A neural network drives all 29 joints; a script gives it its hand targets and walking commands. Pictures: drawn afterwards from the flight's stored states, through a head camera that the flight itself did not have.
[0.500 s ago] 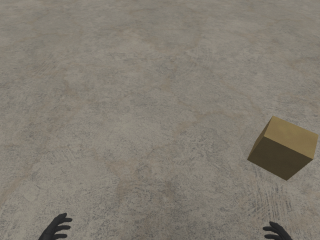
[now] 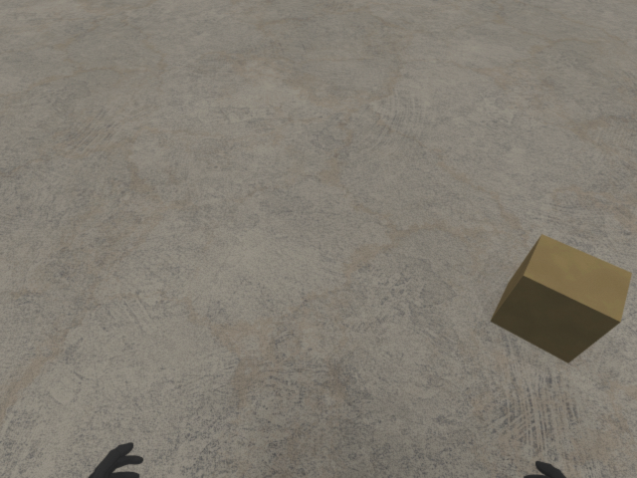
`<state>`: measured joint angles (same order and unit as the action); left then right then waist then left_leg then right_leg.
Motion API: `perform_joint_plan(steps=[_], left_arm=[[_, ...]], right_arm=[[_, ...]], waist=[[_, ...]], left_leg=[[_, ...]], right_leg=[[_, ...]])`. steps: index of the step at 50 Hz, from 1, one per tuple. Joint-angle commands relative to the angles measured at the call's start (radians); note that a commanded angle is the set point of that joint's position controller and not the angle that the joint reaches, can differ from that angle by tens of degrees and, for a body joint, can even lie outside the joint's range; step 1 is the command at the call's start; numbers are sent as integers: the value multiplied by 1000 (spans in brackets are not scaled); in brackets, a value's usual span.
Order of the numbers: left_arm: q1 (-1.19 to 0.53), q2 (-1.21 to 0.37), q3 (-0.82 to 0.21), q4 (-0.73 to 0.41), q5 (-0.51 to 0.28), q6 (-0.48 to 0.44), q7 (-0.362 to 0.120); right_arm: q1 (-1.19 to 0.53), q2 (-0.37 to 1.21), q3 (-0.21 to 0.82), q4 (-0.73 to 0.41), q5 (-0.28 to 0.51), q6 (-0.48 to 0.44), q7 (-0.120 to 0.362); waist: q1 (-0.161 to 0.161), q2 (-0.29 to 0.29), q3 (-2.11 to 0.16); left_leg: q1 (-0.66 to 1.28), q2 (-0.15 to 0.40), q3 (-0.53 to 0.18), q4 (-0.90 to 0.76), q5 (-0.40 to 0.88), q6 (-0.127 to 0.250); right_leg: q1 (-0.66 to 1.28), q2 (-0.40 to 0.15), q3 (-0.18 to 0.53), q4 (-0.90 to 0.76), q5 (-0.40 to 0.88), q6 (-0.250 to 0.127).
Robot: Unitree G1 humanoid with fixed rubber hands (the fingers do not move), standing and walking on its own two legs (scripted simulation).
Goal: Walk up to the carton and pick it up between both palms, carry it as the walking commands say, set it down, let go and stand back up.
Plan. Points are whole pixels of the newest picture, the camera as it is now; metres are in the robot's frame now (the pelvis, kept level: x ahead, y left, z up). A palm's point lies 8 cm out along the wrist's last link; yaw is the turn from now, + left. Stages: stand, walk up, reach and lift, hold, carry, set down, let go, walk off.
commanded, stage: stand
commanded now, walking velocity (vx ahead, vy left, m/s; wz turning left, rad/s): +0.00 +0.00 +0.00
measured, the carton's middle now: (555, 299) +0.75 -0.76 -0.63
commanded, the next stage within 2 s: walk up in 1.46 s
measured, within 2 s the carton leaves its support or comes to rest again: neither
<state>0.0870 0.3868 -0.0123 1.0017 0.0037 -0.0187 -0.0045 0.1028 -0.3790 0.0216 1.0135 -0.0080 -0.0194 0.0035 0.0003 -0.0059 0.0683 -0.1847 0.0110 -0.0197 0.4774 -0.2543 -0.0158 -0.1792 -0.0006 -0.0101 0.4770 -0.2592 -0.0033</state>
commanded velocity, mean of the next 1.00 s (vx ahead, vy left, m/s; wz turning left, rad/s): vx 0.00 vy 0.00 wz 0.00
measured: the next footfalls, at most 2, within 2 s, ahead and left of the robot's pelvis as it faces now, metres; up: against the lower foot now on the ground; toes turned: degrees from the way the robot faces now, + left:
right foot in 1.98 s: +0.12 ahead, -0.24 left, +0.00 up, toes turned -18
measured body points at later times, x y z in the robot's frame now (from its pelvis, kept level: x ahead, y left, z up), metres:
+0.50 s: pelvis +0.00 +0.01 +0.01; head +0.01 +0.01 +0.46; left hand +0.09 +0.32 -0.12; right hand +0.09 -0.30 -0.11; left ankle +0.00 +0.13 -0.74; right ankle +0.00 -0.12 -0.74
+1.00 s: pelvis +0.00 +0.01 +0.01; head +0.01 +0.02 +0.46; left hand +0.09 +0.33 -0.12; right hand +0.10 -0.30 -0.11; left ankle +0.00 +0.13 -0.74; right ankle +0.00 -0.12 -0.74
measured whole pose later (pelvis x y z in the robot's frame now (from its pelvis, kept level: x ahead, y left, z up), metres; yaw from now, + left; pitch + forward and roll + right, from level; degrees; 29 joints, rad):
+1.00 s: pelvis +0.00 +0.01 +0.01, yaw +0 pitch -2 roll +0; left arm 0.08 0.40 -0.01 1.10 0.00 -0.01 0.00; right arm 0.09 -0.38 0.02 1.10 -0.01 -0.01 0.00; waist 0.01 -0.01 0.06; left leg -0.12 0.00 -0.02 0.35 -0.19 0.00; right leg -0.10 -0.02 -0.01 0.34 -0.19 0.01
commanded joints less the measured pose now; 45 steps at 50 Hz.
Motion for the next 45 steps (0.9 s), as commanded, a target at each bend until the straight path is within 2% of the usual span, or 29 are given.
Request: perform_joint_plan(steps=[1, 19, 29, 45], left_arm=[[-48, 181, 38, -23, -1, -15, 7], [-49, 185, 33, 41, 0, -10, 5], [-45, 191, 33, 53, 1, -7, 7], [-39, 195, 34, 58, 0, -3, 9]], right_arm=[[-41, -185, -38, -24, 1, -15, -9], [-56, -193, -34, 33, -3, -13, -10], [-49, -193, -36, 41, -2, -11, -10], [-45, -195, -38, 41, -2, -9, -10]], waist=[[1, -4, -105], [7, 20, -81], [3, 7, -78], [5, 14, -88]], left_leg=[[31, 92, -78, -97, 203, 39], [40, 99, -80, -165, 156, 32], [41, 101, -85, -176, 157, 32], [52, 101, -85, -176, 211, 31]], right_leg=[[54, -111, 98, -114, 199, -23], [79, -117, 97, -177, 145, -15], [84, -119, 93, -187, 150, -12], [104, -124, 86, -186, 188, -9]])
